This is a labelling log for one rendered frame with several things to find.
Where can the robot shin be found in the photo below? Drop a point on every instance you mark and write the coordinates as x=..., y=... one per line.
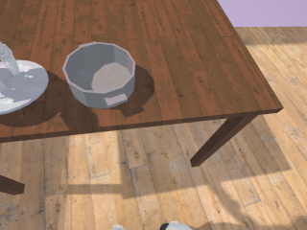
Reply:
x=171, y=223
x=117, y=226

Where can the pot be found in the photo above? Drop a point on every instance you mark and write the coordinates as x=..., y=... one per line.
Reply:
x=100, y=75

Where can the robot left shin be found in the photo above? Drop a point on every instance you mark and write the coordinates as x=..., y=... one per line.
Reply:
x=117, y=226

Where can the knob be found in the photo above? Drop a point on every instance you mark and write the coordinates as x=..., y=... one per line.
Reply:
x=6, y=75

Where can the lid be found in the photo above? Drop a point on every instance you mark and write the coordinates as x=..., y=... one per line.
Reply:
x=24, y=88

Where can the table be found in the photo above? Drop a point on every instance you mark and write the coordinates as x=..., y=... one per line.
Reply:
x=190, y=66

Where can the robot right shin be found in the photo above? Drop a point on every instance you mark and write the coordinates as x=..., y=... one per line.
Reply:
x=171, y=223

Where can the left robot hand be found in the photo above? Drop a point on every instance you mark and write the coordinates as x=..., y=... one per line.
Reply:
x=9, y=61

